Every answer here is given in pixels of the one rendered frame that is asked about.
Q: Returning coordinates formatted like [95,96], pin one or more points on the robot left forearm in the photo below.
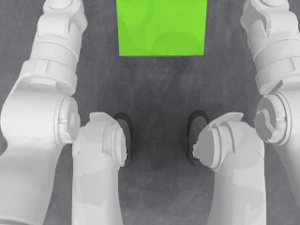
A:
[55,51]

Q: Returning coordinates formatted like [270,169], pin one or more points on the robot left thigh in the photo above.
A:
[95,199]

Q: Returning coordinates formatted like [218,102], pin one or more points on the carton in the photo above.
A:
[161,28]

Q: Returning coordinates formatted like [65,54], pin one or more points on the robot right shin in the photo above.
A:
[198,150]

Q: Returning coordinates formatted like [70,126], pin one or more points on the robot left upper arm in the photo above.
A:
[37,125]

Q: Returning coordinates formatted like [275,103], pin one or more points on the robot right forearm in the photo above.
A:
[274,40]

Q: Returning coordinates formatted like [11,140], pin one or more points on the robot right upper arm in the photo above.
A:
[277,121]

